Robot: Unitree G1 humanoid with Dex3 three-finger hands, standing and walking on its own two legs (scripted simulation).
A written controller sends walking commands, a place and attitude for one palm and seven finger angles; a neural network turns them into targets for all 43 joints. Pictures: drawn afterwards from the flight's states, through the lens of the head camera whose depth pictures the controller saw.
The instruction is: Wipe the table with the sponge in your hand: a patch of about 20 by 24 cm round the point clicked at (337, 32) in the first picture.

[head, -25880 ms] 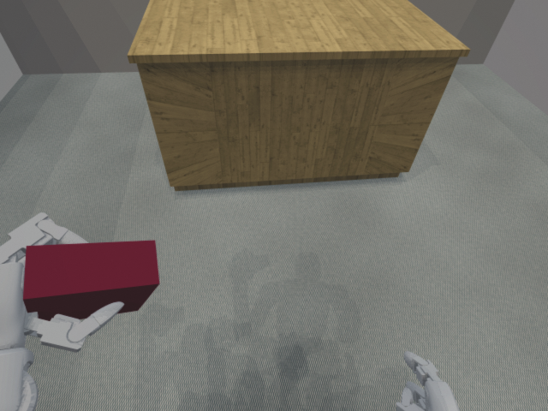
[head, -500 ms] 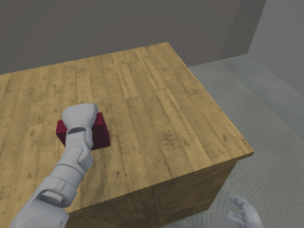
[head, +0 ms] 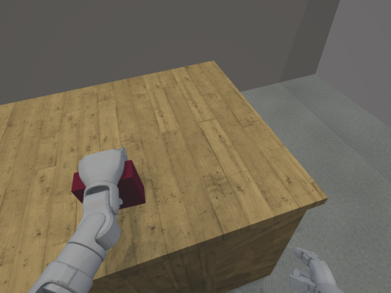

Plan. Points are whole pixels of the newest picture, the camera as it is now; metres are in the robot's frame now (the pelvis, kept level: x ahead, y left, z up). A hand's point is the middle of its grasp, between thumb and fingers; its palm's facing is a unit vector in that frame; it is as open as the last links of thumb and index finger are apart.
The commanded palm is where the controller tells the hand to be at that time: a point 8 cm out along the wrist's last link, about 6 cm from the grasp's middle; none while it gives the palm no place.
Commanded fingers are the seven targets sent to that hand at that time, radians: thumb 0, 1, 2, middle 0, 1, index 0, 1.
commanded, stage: wipe back along the middle lane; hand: left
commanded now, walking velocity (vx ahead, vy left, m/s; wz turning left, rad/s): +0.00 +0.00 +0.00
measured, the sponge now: (114, 193) +0.33 +0.23 +0.01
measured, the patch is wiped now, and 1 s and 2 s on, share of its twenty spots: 0.70 0.85 0.95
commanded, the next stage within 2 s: slide across to the third lane in 0.40 s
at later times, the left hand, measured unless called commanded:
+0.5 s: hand (115, 203) +0.28 +0.20 +0.06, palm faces +0.02 -0.06 -1.00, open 9.4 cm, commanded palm +0.23 +0.18 +0.09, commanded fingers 0.00 0.10 1.30 -1.20 -1.60 -1.20 -1.60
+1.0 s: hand (127, 205) +0.27 +0.17 +0.06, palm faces -0.02 -0.07 -1.00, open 9.4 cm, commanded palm +0.25 +0.15 +0.11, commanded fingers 0.00 0.10 1.30 -1.20 -1.60 -1.20 -1.60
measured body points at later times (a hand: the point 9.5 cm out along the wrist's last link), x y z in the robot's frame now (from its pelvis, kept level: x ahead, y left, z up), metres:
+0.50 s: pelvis -0.01 -0.01 +0.00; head -0.02 -0.05 +0.45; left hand +0.27 +0.20 +0.11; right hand +0.23 -0.22 -0.09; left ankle +0.00 +0.11 -0.74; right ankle -0.04 -0.12 -0.74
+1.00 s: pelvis -0.03 -0.02 +0.00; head -0.05 -0.07 +0.45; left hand +0.27 +0.17 +0.11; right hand +0.22 -0.22 -0.09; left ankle +0.00 +0.11 -0.74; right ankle -0.04 -0.12 -0.74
